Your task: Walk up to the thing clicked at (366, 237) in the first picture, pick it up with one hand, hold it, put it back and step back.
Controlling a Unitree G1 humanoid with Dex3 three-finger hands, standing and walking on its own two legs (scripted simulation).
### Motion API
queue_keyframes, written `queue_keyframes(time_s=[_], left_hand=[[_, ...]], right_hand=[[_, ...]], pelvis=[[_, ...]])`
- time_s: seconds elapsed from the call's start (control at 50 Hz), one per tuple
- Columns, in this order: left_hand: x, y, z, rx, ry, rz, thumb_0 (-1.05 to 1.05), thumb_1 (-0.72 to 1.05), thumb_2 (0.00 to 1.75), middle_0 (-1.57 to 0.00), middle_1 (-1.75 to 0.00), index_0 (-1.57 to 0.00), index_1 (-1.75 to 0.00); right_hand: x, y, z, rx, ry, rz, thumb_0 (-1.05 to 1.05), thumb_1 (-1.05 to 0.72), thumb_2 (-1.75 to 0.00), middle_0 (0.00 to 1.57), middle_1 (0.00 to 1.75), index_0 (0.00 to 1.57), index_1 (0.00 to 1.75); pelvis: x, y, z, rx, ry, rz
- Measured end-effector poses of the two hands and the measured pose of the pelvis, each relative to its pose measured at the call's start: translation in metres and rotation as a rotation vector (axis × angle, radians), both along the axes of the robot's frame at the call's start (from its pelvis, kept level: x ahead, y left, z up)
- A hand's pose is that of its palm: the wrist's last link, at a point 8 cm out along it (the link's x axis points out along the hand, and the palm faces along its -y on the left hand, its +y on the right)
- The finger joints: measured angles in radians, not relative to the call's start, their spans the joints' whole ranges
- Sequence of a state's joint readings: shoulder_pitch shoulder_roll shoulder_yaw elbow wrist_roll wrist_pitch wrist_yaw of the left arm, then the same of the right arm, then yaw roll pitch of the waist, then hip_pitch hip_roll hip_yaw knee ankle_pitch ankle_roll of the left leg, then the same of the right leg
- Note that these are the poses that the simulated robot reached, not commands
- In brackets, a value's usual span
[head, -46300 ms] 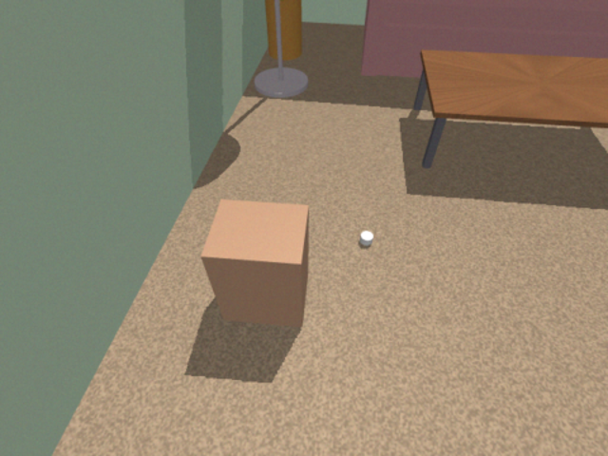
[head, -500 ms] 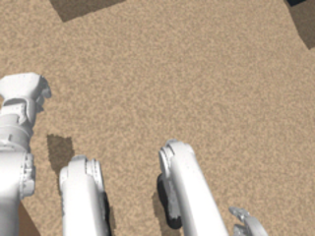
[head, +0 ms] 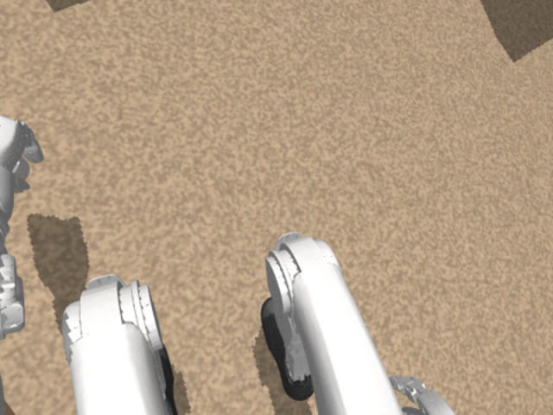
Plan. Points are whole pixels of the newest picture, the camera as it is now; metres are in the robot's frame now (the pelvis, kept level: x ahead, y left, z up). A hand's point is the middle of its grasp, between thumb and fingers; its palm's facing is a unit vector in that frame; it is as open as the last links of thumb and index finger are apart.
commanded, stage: crouch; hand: left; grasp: from above
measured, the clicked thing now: (2, 166) +0.51 +0.31 -0.19
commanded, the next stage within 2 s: lower in 0.14 s
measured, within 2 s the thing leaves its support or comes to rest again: rests again in 1.74 s
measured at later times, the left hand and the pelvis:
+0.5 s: hand (17, 181) +0.49 +0.29 -0.20, palm faces -0.48 -0.08 -0.88, open 6.0 cm; pelvis +0.00 +0.00 -0.02, yaw -2 degrees
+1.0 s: hand (36, 185) +0.49 +0.28 -0.25, palm faces -0.47 -0.10 -0.88, open 5.7 cm; pelvis +0.01 +0.00 -0.03, yaw -4 degrees
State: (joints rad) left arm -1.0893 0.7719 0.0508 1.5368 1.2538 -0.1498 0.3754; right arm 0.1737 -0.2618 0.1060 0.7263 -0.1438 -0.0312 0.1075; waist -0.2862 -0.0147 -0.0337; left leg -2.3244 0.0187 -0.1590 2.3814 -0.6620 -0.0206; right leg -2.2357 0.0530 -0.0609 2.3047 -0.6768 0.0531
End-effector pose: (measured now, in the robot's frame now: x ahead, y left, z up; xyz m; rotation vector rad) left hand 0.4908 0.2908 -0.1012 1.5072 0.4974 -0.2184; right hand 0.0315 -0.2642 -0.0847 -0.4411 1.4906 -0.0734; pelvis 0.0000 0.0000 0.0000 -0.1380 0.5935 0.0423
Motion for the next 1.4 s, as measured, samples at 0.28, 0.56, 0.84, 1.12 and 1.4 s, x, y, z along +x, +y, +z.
queue_keyframes(time_s=[0.28,0.56,0.84,1.12,1.4], left_hand=[[0.004,0.003,-0.018,-0.001,0.018,0.002,-0.07,0.41,0.27,-0.73,-0.43,-1.03,-0.48],[0.005,0.003,-0.051,-0.018,0.036,-0.014,-0.07,0.41,0.26,-0.73,-0.45,-1.04,-0.5],[0.009,-0.002,-0.075,-0.015,0.024,0.011,-0.07,0.42,0.27,-0.71,-0.45,-1.06,-0.51],[0.01,-0.008,-0.095,-0.032,0.031,0.012,-0.1,0.44,0.23,-0.74,-0.42,-1.09,-0.47],[0.009,-0.007,-0.105,-0.028,0.016,0.022,-0.12,0.45,0.19,-0.76,-0.4,-1.12,-0.43]], right_hand=[[0.007,0.001,-0.006,0.007,0.004,0.029,0.0,-0.92,-0.89,0.2,0.3,0.2,0.3],[0.006,0.001,-0.007,-0.006,0.036,0.064,0.0,-0.92,-0.89,0.2,0.3,0.2,0.3],[0.0,0.005,-0.008,0.002,0.054,0.092,0.0,-0.91,-0.89,0.2,0.3,0.2,0.3],[-0.003,0.009,-0.001,0.006,0.058,0.138,0.0,-0.91,-0.89,0.2,0.3,0.2,0.3],[-0.002,0.015,0.005,0.011,0.05,0.184,0.0,-0.91,-0.89,0.2,0.3,0.2,0.3]], pelvis=[[0.003,0.0,-0.008,-0.012,-0.006,-0.007],[0.005,0.001,-0.018,-0.025,-0.014,-0.013],[0.007,0.001,-0.025,-0.037,-0.026,-0.031],[0.007,0.003,-0.027,-0.056,-0.049,-0.042],[0.005,0.007,-0.029,-0.077,-0.066,-0.051]])
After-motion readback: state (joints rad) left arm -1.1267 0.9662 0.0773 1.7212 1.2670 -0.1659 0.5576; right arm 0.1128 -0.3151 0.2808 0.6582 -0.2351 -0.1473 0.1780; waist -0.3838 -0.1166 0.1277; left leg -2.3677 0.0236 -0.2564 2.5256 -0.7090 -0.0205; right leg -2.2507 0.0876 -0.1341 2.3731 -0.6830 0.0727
